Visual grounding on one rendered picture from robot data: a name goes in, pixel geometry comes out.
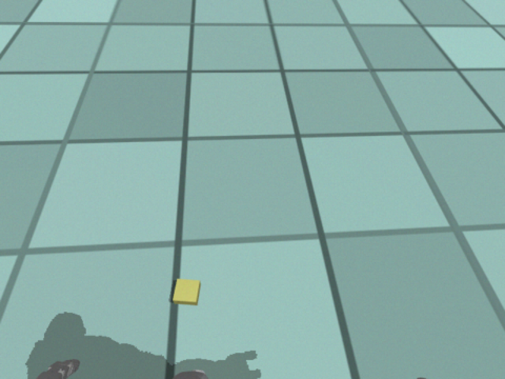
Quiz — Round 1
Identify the small box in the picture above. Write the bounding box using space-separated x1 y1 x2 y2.
173 279 200 306

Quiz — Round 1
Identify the left robot hand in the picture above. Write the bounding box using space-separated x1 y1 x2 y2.
36 359 80 379

